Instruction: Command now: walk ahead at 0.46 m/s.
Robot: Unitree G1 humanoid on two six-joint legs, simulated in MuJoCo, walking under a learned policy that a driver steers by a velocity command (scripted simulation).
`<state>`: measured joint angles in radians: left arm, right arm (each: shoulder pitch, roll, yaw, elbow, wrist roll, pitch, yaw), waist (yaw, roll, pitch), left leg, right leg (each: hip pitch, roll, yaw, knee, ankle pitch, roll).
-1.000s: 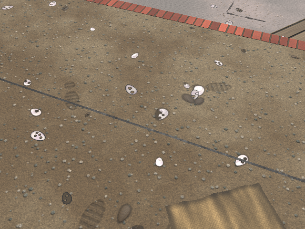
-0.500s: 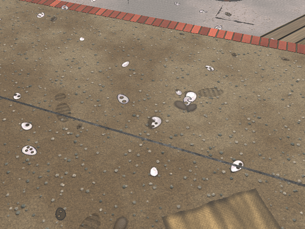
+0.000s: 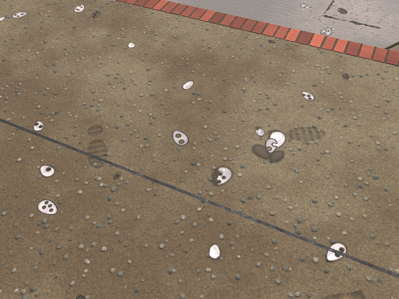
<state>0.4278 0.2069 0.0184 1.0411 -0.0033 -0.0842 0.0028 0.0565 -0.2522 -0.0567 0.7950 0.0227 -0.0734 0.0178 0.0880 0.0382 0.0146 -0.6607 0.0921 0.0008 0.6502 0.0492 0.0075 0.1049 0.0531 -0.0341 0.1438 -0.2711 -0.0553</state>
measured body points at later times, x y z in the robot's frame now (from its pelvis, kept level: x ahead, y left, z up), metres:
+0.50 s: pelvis +0.21 +0.04 +0.00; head +0.25 +0.03 +0.45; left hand +0.38 +0.29 -0.12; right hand +0.27 -0.25 -0.13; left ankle +0.25 +0.13 -0.74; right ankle +0.28 -0.11 -0.70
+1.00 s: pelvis +0.26 +0.00 +0.00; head +0.30 -0.03 +0.45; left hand +0.53 +0.19 -0.09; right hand +0.28 -0.32 -0.12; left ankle +0.35 +0.13 -0.71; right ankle +0.25 -0.10 -0.74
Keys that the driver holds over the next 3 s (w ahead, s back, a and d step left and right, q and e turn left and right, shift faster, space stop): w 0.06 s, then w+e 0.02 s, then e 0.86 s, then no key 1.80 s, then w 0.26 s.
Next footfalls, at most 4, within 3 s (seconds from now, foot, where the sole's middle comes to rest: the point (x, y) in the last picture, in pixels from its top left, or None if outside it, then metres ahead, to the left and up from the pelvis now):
0.14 left None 0.29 0.13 -0.78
0.64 right None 0.29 -0.11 -0.78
1.10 left None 0.38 0.10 -0.78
1.42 right None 0.22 -0.10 -0.78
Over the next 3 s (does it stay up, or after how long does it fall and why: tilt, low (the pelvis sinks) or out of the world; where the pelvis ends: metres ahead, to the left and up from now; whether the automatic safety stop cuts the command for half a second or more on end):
stays up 0.31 0.01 -0.02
